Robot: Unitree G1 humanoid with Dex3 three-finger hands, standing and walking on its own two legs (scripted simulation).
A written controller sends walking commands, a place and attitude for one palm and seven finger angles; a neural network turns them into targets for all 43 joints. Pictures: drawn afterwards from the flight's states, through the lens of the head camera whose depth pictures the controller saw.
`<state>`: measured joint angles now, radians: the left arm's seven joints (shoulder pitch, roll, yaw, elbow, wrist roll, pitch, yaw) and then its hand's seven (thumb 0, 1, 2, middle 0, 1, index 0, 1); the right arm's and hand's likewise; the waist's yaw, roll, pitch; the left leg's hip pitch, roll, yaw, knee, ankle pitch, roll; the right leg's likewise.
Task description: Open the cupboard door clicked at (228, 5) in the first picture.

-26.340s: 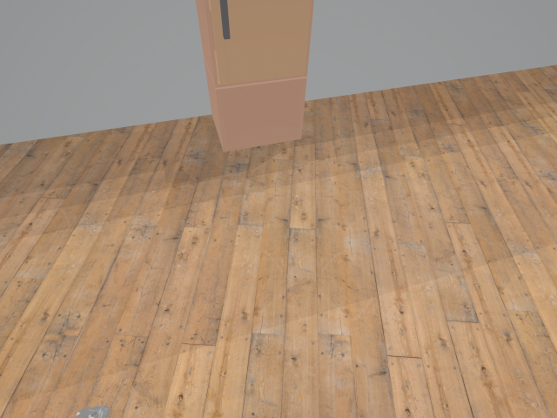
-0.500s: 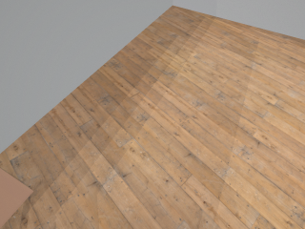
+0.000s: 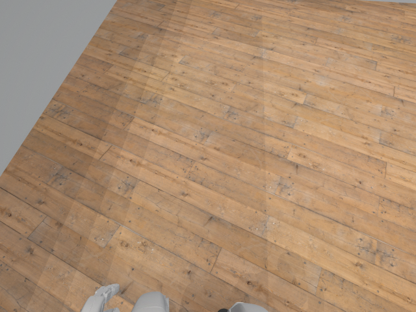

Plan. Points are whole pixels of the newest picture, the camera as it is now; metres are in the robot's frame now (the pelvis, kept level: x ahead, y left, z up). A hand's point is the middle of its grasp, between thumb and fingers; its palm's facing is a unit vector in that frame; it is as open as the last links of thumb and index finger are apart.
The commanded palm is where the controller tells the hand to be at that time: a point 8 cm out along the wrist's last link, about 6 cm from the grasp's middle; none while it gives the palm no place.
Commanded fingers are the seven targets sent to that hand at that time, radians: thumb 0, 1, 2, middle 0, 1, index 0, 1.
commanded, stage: walk to a spot facing it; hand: left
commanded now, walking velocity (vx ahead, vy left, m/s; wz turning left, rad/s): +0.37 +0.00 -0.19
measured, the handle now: out of the picture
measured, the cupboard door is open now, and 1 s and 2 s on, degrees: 42 42 42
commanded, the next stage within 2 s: turn to face it in 0.36 s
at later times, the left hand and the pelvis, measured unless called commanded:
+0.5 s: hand (131, 262) +0.24 +0.19 -0.18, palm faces -0.04 -0.99 -0.15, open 7.4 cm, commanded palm none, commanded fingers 0.00 0.90 0.90 -0.20 -0.30 -0.20 -0.30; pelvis +0.26 +0.02 +0.00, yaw -9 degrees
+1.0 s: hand (149, 179) +0.47 +0.18 -0.19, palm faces +0.13 -0.97 -0.18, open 7.3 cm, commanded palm none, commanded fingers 0.00 0.90 0.90 -0.20 -0.30 -0.20 -0.30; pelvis +0.40 -0.02 -0.01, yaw +6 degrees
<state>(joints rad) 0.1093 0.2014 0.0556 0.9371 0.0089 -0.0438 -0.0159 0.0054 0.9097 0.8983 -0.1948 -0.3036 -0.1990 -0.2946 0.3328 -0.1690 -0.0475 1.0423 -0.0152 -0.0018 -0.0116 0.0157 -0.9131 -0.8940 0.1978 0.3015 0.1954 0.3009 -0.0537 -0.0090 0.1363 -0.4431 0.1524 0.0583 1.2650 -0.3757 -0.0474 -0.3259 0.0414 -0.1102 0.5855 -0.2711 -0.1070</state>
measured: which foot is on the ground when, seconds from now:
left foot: up 0.00-0.34, down 0.36-0.70, up 0.72-0.96, down 0.98-1.00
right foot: down 0.00-0.38, up 0.40-0.66, down 0.68-0.98, up 1.00-1.00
